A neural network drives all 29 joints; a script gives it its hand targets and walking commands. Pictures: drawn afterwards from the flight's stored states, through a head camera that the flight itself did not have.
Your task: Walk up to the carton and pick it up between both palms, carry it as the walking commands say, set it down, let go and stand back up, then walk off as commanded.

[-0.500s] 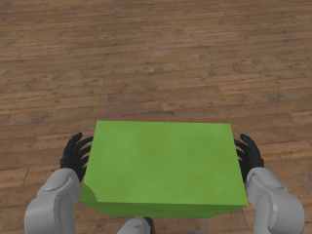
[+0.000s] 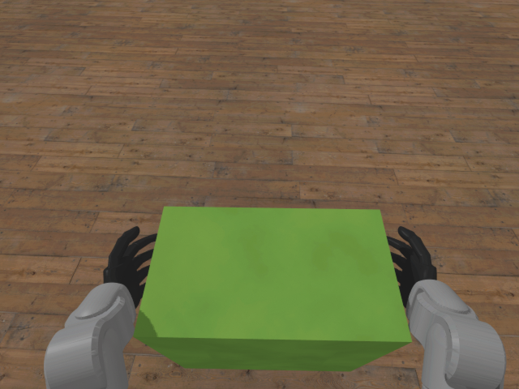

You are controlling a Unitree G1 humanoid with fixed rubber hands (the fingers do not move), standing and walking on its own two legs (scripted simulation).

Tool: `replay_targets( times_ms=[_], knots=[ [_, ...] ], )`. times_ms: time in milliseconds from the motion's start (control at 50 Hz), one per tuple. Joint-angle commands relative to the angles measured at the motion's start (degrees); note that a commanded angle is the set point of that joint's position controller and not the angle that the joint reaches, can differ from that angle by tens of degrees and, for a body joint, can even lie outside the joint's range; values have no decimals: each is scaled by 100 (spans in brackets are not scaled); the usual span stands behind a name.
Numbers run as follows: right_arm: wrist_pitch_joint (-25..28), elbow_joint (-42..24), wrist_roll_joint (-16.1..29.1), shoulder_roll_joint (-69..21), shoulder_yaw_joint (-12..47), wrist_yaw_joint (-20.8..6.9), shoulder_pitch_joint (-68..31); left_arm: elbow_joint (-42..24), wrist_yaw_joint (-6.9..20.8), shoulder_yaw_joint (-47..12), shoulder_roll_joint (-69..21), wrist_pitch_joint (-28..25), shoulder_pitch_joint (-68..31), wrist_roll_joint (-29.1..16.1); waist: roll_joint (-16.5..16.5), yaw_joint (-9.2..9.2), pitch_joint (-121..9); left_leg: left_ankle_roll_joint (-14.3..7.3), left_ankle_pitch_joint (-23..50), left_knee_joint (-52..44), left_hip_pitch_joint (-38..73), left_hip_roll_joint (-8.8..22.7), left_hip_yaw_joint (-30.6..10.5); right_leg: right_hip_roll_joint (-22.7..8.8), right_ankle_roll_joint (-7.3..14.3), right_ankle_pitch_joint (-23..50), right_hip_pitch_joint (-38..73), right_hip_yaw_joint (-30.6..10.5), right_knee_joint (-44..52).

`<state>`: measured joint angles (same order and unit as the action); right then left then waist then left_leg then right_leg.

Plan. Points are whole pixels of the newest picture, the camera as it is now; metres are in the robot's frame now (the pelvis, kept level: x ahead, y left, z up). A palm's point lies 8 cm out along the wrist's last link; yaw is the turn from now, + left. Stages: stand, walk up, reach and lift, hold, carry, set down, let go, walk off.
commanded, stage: carry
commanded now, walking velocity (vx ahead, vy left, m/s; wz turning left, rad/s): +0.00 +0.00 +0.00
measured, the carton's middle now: (269, 299) +0.24 +0.01 -0.01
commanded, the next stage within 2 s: hold in 1.00 s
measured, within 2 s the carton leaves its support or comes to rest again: neither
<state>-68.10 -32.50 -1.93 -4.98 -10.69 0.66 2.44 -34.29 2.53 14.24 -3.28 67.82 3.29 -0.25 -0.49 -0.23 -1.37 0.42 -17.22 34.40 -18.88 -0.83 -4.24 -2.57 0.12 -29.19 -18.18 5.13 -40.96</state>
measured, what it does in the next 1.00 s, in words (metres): steps on the spot: right foot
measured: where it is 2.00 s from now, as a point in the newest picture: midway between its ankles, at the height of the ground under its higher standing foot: outside the picture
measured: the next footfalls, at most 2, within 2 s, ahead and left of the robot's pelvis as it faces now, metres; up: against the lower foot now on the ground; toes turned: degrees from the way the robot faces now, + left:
right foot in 0.10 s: +0.01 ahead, -0.11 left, +0.00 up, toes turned -1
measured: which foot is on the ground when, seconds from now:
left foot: down 0.00-1.00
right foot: up 0.00-0.08, down 0.10-1.00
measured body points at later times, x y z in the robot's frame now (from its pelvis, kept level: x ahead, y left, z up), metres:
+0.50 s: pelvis -0.02 -0.02 +0.00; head -0.04 -0.03 +0.45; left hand +0.21 +0.17 +0.09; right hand +0.21 -0.21 +0.08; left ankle +0.01 +0.13 -0.73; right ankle -0.03 -0.11 -0.73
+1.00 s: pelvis -0.03 -0.02 +0.00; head -0.04 -0.03 +0.45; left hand +0.21 +0.18 +0.09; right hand +0.20 -0.21 +0.08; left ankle +0.01 +0.13 -0.73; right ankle -0.03 -0.11 -0.73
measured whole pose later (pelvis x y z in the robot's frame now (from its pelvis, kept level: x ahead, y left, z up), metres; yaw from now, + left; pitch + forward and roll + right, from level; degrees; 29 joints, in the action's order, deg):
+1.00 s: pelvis -0.03 -0.02 +0.00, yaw +0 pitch +0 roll +1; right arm -69.1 -32.5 -1.9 -5.0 -10.9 1.2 2.4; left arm -33.0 2.6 14.2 -3.2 68.3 3.0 -0.2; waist 0.8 -0.2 -3.3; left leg 1.5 -13.6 31.9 -18.9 0.0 -3.9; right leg -0.8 2.2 -18.5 -16.3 5.1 -34.2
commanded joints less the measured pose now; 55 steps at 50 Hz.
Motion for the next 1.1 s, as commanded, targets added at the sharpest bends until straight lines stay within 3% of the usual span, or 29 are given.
replay_targets(
  times_ms=[0, 20, 60, 100, 200, 220, 260, 340, 360, 380, 420, 460, 480, 500, 520, 560, 600, 760, 800, 840, 860, 880, 920, 940, 980, 1000, 1020, 1040, 1080],
  knots=[
    [94, -1072, 1831, -3793, 4512, -538, -2797, -934, 362, -5046, -3985, 34, -2789, -1662, 892, 170, -1722, -427, 3109, -977, 292, 1290, -803, 25, 210, 1260, 1094, -218, 1326],
    [109, -1139, 1900, -3830, 4556, -537, -2815, -1085, 375, -4978, -3901, 18, -2779, -1712, 643, 163, -1854, -258, 1983, -937, 117, 983, -475, -320, 330, 1252, 1229, -557, 1564],
    [78, -1117, 1863, -3860, 4545, -522, -2717, -896, 362, -4975, -3929, 53, -2695, -1705, 293, 110, -1875, -101, 2071, -774, 181, 655, -318, -629, 382, 2170, 1477, -767, 1495],
    [48, -1183, 1796, -3750, 4599, -472, -2753, -627, 374, -4851, -3807, 94, -2496, -1578, -392, 42, -1969, -113, 1579, -903, 328, 484, -210, -815, 426, 2016, 1237, -898, 1566],
    [31, -1004, 1730, -3812, 4646, -416, -2608, -824, 436, -4805, -3709, 34, -2587, -1718, -164, 53, -1759, -69, 2346, -552, 270, 713, -240, -641, 294, 3142, 1183, -708, 1236],
    [-24, -1205, 1708, -3697, 4716, -389, -2802, -509, 455, -4600, -3703, 88, -2378, -1591, -648, 46, -1606, -17, 1770, -570, 163, 604, -121, -720, 361, 2679, 1012, -852, 1467],
    [2, -1098, 1751, -3692, 4678, -408, -2853, -589, 441, -4695, -3701, 75, -2510, -1630, 87, 54, -1653, -124, 1736, -455, 441, 554, -221, -828, 462, 2758, 748, -1016, 1462],
    [-32, -1235, 1798, -3700, 4749, -378, -2956, -420, 439, -4477, -3545, 99, -2256, -1542, -767, 55, -1524, -80, 1143, -633, 177, 374, -153, -863, 477, 1399, 653, -1008, 1899],
    [1, -1160, 1736, -3837, 4651, -404, -2714, -753, 455, -4743, -3810, 42, -2537, -1719, -121, 68, -1783, -118, 1748, -705, 269, 464, -190, -820, 522, 1861, 866, -954, 1639],
    [9, -1299, 1769, -3737, 4711, -416, -2995, -666, 460, -4691, -3746, 87, -2567, -1597, 56, 75, -1534, -73, 1396, -568, 107, 396, 28, -878, 551, 1596, 698, -952, 1760],
    [44, -1305, 1825, -3730, 4738, -413, -2929, -649, 419, -4600, -3717, 13, -2445, -1575, 59, 101, -1848, -153, 2442, -741, 323, 766, -426, -597, 414, 2122, 944, -672, 1302],
    [48, -1304, 1796, -3776, 4732, -395, -2966, -536, 442, -4655, -3852, 25, -2433, -1678, -127, 94, -1819, -178, 1931, -635, 379, 625, -264, -602, 399, 1628, 774, -758, 1578],
    [30, -1141, 1775, -3746, 4645, -406, -3038, -740, 424, -4738, -3718, 51, -2706, -1649, 467, 98, -1649, -182, 2172, -752, 332, 839, -463, -549, 349, 1550, 697, -659, 1337],
    [-7, -1159, 1711, -3636, 4594, -386, -2936, -522, 429, -4627, -3765, 100, -2483, -1612, 290, 115, -1493, -145, 1747, -898, 62, 766, -465, -486, 319, 1017, 669, -664, 1421],
    [15, -1156, 1751, -3564, 4605, -421, -2981, -545, 406, -4623, -3686, 73, -2476, -1545, 592, 117, -1397, -181, 1788, -845, 20, 677, -445, -555, 325, 1057, 636, -737, 1547],
    [-24, -840, 1771, -3728, 4650, -452, -2843, -650, 386, -4591, -3539, 65, -2554, -1508, 190, 103, -1484, -174, 1917, -836, 52, 733, -425, -585, 279, 1579, 820, -767, 1453],
    [-46, -913, 1684, -3718, 4495, -424, -2744, -844, 399, -4753, -3690, 98, -2714, -1680, 378, 109, -1466, -186, 1448, -979, -13, 754, -421, -494, 273, 893, 694, -686, 1542],
    [47, -924, 1708, -3772, 4704, -371, -2908, -402, 429, -4570, -3724, 29, -2556, -1605, -289, 64, -1544, -179, 1671, -714, 117, 650, -309, -655, 397, 1859, 769, -852, 1579],
    [39, -858, 1722, -3596, 4629, -424, -2744, -531, 428, -4634, -3577, 54, -2491, -1558, 226, 66, -1653, -128, 2128, -659, 272, 694, -252, -648, 349, 2474, 777, -768, 1285],
    [41, -865, 1775, -3620, 4662, -428, -2819, -618, 392, -4586, -3479, 6, -2561, -1508, -33, 58, -1518, -114, 1827, -723, 184, 711, -310, -626, 377, 1749, 694, -845, 1478],
    [47, -988, 1690, -3692, 4608, -378, -2660, -820, 432, -4722, -3647, 8, -2634, -1685, 24, 81, -1782, -103, 1995, -584, 135, 664, -301, -690, 410, 2472, 914, -766, 1390],
    [81, -1004, 1739, -3769, 4740, -379, -3000, -421, 453, -4566, -3702, 7, -2560, -1585, -354, 44, -1586, -57, 1175, -480, -61, 480, -72, -828, 432, 1996, 880, -908, 1575],
    [89, -958, 1762, -3807, 4748, -399, -2768, -616, 453, -4649, -3691, -28, -2541, -1639, -257, 64, -1997, -134, 1869, -528, 189, 617, -267, -822, 490, 2665, 1104, -852, 1453],
    [111, -1007, 1811, -3790, 4772, -417, -2993, -483, 426, -4618, -3726, -14, -2426, -1502, 274, 99, -1692, -186, 2556, -606, 107, 770, -326, -645, 308, 2962, 1147, -521, 1156],
    [100, -820, 1833, -3889, 4779, -447, -2740, -660, 447, -4677, -3726, -67, -2541, -1634, 115, 72, -1961, -218, 2208, -599, 277, 724, -446, -652, 448, 2460, 978, -692, 1304],
    [1051, 1191, -178, -1878, 2768, -436, -2396, 1350, 373, -2667, -1715, -932, -2388, 376, 94, 258, 1207, -79, -1368, -1389, -181, -358, 374, 737, 441, -291, 991, -750, 2416],
    [1659, 3201, -422, 17, 1412, -367, -2845, 3361, 353, -1313, 187, -1459, -3005, 687, 318, 259, 866, -74, -1175, -1395, 115, -281, 449, 634, 375, -167, 578, -714, 2201],
    [2123, 3788, -368, -155, 1703, -271, -2746, 4218, 355, -1451, -17, -1981, -2750, 405, 108, 171, 47, -158, -309, -1325, 657, -269, 271, 585, 228, 470, 697, -704, 1911],
    [2760, 2321, -7, -373, 2337, -238, -2223, 2479, 375, -2100, 52, -2811, -2434, 19, 368, 284, -1263, -154, 583, -1190, 1327, -207, 357, 565, -19, 1558, 993, -569, 1752]
  ],
)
